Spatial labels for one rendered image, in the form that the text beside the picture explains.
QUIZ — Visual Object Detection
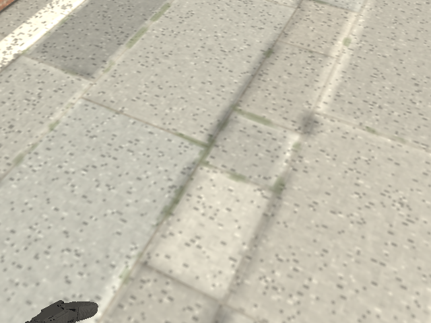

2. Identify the left robot hand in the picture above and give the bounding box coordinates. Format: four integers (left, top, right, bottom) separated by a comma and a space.
25, 300, 98, 323

